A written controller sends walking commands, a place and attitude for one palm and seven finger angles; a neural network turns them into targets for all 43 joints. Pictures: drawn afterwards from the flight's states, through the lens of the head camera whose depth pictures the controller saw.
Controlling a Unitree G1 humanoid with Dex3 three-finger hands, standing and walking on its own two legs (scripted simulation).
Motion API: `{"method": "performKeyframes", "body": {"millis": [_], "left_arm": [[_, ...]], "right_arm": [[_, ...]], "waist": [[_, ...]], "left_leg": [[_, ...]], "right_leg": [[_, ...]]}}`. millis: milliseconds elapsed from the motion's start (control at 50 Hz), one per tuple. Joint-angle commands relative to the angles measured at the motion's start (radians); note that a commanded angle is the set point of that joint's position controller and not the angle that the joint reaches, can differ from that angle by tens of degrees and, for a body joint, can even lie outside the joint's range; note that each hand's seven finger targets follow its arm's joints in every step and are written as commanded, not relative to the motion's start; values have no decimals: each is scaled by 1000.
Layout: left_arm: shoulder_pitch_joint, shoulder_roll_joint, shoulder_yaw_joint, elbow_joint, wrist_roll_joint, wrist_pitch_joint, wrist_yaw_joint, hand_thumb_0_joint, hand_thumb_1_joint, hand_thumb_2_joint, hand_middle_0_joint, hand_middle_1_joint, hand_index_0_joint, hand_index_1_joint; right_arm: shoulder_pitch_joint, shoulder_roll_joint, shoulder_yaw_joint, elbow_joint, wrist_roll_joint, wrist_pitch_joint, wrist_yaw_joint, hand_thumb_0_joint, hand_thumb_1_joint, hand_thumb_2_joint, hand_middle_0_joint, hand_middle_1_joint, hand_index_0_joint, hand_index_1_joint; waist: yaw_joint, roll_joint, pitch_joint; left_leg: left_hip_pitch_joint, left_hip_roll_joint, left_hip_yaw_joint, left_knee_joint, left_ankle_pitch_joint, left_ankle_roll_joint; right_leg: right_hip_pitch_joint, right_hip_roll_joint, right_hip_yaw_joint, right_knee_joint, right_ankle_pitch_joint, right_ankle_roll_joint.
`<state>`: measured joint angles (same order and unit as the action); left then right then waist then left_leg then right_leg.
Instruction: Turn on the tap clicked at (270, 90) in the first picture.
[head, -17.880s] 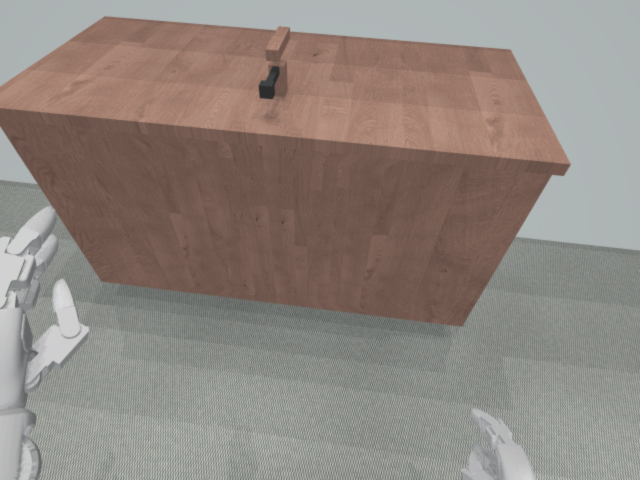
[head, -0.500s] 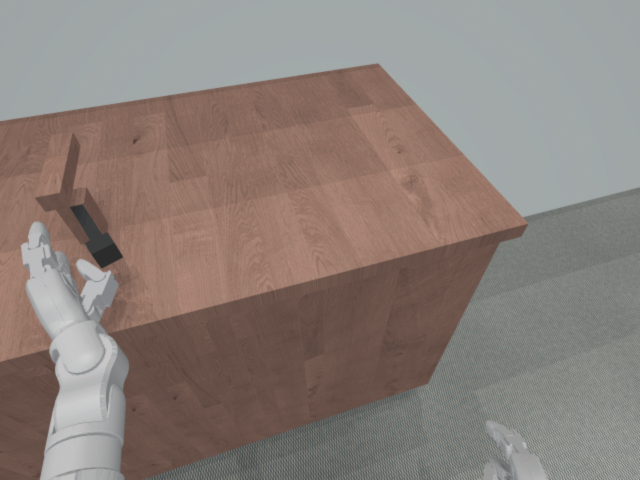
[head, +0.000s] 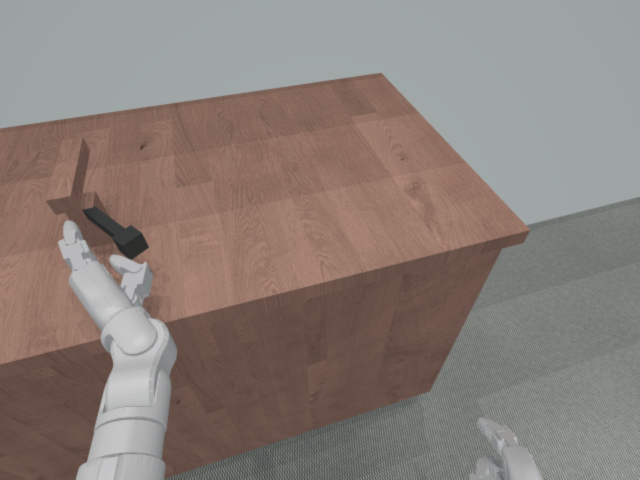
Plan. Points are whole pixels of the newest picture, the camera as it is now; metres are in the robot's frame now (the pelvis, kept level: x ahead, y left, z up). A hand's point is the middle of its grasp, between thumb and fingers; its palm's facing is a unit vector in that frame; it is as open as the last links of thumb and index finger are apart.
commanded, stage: push the lever round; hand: left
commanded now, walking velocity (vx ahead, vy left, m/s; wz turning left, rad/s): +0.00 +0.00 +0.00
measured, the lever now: (130, 242) +0.37 +0.28 +0.11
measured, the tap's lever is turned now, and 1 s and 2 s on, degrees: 35 65 86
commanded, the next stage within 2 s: lift the hand up off the lever in 1.48 s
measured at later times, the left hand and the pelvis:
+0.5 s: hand (170, 252) +0.37 +0.23 +0.09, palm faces +0.81 -0.58 -0.06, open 7.6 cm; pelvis +0.00 -0.01 +0.00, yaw +0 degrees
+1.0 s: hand (184, 238) +0.40 +0.22 +0.09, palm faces +0.85 -0.52 -0.09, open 7.8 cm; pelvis +0.00 -0.02 +0.00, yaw +0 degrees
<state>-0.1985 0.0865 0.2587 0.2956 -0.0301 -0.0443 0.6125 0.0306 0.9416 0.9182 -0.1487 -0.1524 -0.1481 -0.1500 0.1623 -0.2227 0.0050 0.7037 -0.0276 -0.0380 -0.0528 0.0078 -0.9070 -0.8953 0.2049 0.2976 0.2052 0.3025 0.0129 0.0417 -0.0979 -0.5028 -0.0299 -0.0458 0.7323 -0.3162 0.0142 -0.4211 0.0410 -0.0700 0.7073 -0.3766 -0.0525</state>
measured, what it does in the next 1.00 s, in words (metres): stands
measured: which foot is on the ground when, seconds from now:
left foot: down 0.00-1.00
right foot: down 0.00-1.00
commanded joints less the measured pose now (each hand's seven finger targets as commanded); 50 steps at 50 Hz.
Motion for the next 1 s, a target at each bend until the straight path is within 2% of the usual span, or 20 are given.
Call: {"method": "performKeyframes", "body": {"millis": [0,60,100,120,200,220,300,360,480,500,540,600,700,780,800,820,860,900,920,980], "left_arm": [[-370,150,4,-215,42,-48,36,0,900,900,-150,-150,-150,-150],[-408,138,-2,-170,46,-38,57,0,900,900,-150,-150,-150,-150],[-417,159,25,-152,52,-33,69,0,900,900,-150,-150,-150,-150],[-459,135,-4,-157,54,-36,72,0,900,900,-150,-150,-150,-150],[-451,154,34,-113,64,-37,99,0,900,900,-150,-150,-150,-150],[-496,111,-10,-120,64,-40,101,0,900,900,-150,-150,-150,-150],[-527,127,17,-79,74,-41,127,0,900,900,-150,-150,-150,-150],[-570,96,-10,-47,79,-39,142,0,900,900,-150,-150,-150,-150],[-613,97,10,-8,91,-36,176,0,900,900,-150,-150,-150,-150],[-589,136,57,-2,96,-34,186,0,900,900,-150,-150,-150,-150],[-606,90,13,3,98,-29,189,0,900,900,-150,-150,-150,-150],[-633,133,62,42,101,-23,205,0,900,900,-150,-150,-150,-150],[-670,121,59,65,115,-13,223,0,900,900,-150,-150,-150,-150],[-721,130,67,112,121,-13,233,0,900,900,-150,-150,-150,-150],[-718,165,100,111,127,-14,236,0,900,900,-150,-150,-150,-150],[-744,140,72,92,129,-20,234,0,900,900,-150,-150,-150,-150],[-711,153,89,125,130,-17,231,0,900,900,-150,-150,-150,-150],[-729,178,111,134,138,-18,232,0,900,900,-150,-150,-150,-150],[-757,153,81,136,137,-19,230,0,900,900,-150,-150,-150,-150],[-767,203,128,153,133,-28,230,0,900,900,-150,-150,-150,-150]], "right_arm": [[-118,-119,-40,-137,-3,-32,-15,0,-900,-900,200,300,200,300],[-122,-114,-36,-132,-5,-26,-12,0,-900,-900,200,300,200,300],[-125,-116,-38,-127,-6,-19,-14,0,-900,-900,200,300,200,300],[-128,-110,-35,-128,-5,-18,-11,0,-900,-900,200,300,200,300],[-121,-111,-43,-123,-11,-14,-6,0,-900,-900,200,300,200,300],[-123,-106,-39,-124,-11,-14,-1,0,-900,-900,200,300,200,300],[-115,-109,-46,-112,-15,-18,3,0,-900,-900,200,300,200,300],[-110,-105,-45,-108,-18,-20,9,0,-900,-900,200,300,200,300],[-91,-103,-52,-99,-24,-17,20,0,-900,-900,200,300,200,300],[-89,-107,-57,-96,-25,-15,21,0,-900,-900,200,300,200,300],[-87,-103,-55,-101,-25,-13,29,0,-900,-900,200,300,200,300],[-85,-107,-58,-90,-25,-11,29,0,-900,-900,200,300,200,300],[-70,-106,-62,-83,-30,-7,38,0,-900,-900,200,300,200,300],[-54,-106,-59,-80,-32,-5,41,0,-900,-900,200,300,200,300],[-54,-109,-63,-76,-32,-1,39,0,-900,-900,200,300,200,300],[-48,-105,-61,-82,-32,-1,41,0,-900,-900,200,300,200,300],[-38,-106,-63,-83,-33,4,43,0,-900,-900,200,300,200,300],[-37,-109,-66,-78,-32,8,40,0,-900,-900,200,300,200,300],[-35,-108,-62,-79,-34,8,40,0,-900,-900,200,300,200,300],[-24,-109,-63,-79,-34,10,35,0,-900,-900,200,300,200,300]], "waist": [[-8,-5,-229],[-16,-46,-217],[-10,-28,-226],[-20,-2,-225],[-6,-21,-248],[-22,-10,-247],[-20,-29,-248],[-31,-37,-251],[-32,-42,-282],[-18,-29,-298],[-29,-44,-285],[-29,-52,-269],[-34,-29,-291],[-49,-66,-282],[-39,-39,-292],[-46,-30,-310],[-46,-66,-305],[-45,-48,-303],[-60,-51,-296],[-59,-88,-306]], "left_leg": [[150,19,-25,-92,178,-2],[131,17,-21,-89,157,3],[126,16,-21,-91,152,3],[135,15,-16,-87,152,3],[122,17,-20,-83,163,2],[133,16,-17,-79,168,2],[116,17,-20,-76,146,4],[113,15,-15,-70,143,5],[102,13,-7,-55,167,6],[100,14,-7,-56,182,5],[98,14,-6,-51,186,6],[73,13,-5,-52,156,9],[72,11,-1,-41,175,9],[50,10,3,-39,140,14],[50,11,3,-39,149,13],[60,9,5,-35,163,13],[40,11,8,-30,167,14],[40,11,7,-32,164,15],[41,10,10,-30,155,17],[15,9,14,-26,136,19]], "right_leg": [[48,-37,43,-120,213,18],[49,-40,46,-130,202,22],[51,-41,48,-132,194,21],[43,-45,50,-131,198,22],[55,-41,46,-125,204,19],[43,-44,45,-122,212,21],[37,-41,44,-125,190,20],[28,-43,43,-125,190,23],[43,-46,45,-119,226,26],[58,-44,44,-116,238,23],[49,-46,41,-112,252,26],[42,-46,47,-125,219,28],[42,-48,47,-115,252,29],[32,-53,54,-123,230,38],[37,-50,54,-119,234,33],[42,-53,55,-109,259,35],[57,-58,57,-108,298,42],[49,-54,56,-109,279,38],[36,-56,58,-109,277,43],[64,-68,77,-120,306,58]]}}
